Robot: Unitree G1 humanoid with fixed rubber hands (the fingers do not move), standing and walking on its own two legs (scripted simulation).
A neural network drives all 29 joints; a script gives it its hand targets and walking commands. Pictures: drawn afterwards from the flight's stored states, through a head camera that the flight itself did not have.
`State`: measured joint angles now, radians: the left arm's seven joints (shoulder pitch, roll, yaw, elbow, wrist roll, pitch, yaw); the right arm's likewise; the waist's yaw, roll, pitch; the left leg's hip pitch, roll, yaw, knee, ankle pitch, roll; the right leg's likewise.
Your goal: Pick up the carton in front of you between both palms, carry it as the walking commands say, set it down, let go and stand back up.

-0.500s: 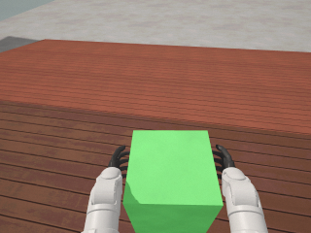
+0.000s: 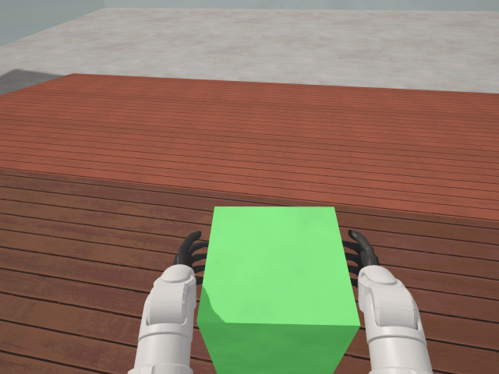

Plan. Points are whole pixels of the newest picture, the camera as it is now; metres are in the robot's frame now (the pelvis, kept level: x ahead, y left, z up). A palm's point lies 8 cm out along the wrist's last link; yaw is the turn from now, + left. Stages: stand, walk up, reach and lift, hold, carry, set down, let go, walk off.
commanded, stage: hold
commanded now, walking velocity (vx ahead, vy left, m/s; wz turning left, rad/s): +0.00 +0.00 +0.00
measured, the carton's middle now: (273, 293) +0.30 +0.00 -0.03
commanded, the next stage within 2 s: carry in 0.04 s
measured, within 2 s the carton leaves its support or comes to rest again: neither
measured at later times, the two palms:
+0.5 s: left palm (194, 215) +0.38 +0.14 +0.08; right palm (360, 213) +0.39 -0.16 +0.09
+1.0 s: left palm (239, 140) +0.65 +0.08 +0.07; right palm (358, 139) +0.66 -0.22 +0.07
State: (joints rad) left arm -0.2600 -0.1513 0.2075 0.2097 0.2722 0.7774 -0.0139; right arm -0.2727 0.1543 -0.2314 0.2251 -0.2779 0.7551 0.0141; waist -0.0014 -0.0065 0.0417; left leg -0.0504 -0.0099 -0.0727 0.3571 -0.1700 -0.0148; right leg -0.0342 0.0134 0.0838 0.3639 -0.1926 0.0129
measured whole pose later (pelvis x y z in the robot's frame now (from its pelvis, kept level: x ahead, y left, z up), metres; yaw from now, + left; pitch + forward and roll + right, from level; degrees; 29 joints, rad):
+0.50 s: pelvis +0.11 -0.01 -0.01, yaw -2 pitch +5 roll +2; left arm -0.17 -0.12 0.13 -0.25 0.11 1.16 0.09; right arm -0.22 0.14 -0.13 -0.17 -0.11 1.12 -0.07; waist 0.01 -0.04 -0.18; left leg -0.34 0.01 0.21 0.45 -0.17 0.03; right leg -0.25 -0.06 -0.04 0.64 -0.43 -0.01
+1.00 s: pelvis +0.39 -0.08 +0.00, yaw +0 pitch +5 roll +1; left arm -0.16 -0.13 0.11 -0.31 0.10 1.22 0.09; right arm -0.18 0.14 -0.13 -0.31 -0.11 1.22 -0.10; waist 0.02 0.01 -0.08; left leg -0.54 0.11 0.08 1.10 -0.30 0.01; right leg -0.30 -0.04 -0.26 0.42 -0.21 -0.08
